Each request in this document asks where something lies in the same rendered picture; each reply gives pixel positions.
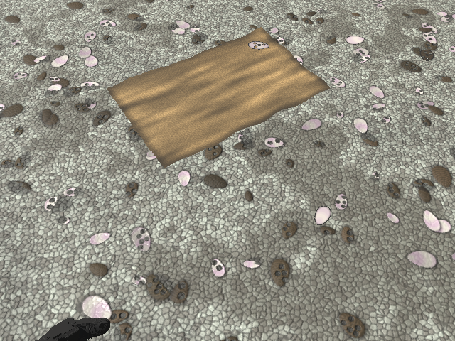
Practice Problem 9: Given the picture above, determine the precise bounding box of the robot left hand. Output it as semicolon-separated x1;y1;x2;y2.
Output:
35;318;110;341

